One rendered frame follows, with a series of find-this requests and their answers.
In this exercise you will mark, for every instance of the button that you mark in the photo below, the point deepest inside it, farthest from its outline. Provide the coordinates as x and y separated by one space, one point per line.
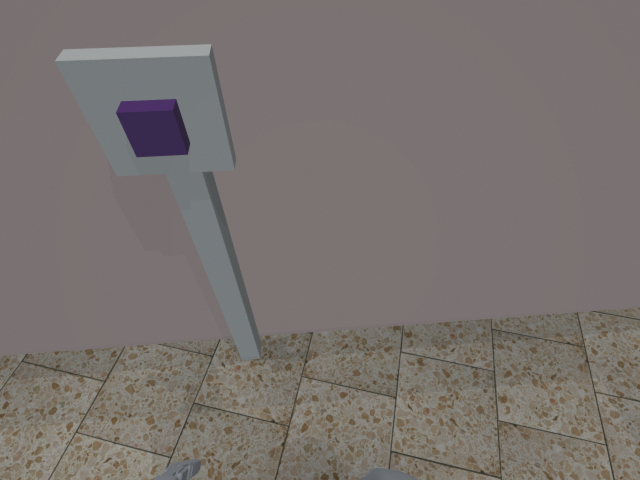
154 127

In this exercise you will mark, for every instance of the left robot hand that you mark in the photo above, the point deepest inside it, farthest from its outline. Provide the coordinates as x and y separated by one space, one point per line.
181 471

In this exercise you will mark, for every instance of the robot right shin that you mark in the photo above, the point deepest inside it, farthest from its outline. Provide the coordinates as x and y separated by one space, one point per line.
374 468

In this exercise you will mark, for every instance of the panel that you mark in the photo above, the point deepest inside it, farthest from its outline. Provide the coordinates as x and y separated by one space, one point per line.
100 78

